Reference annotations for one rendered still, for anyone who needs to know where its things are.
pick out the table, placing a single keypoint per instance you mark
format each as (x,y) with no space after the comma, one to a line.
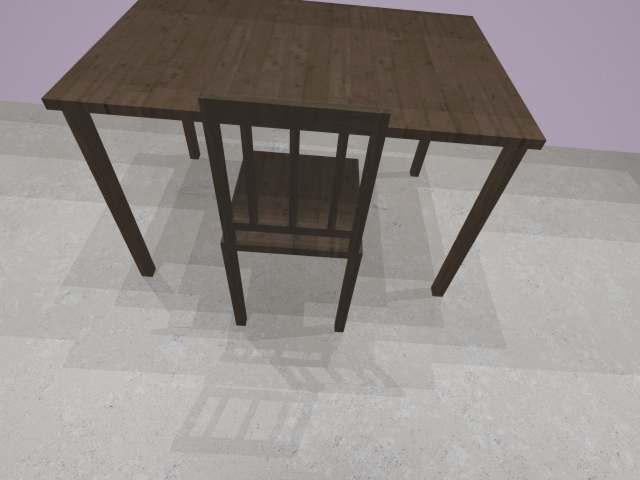
(436,73)

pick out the chair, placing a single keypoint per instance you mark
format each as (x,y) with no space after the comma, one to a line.
(289,203)

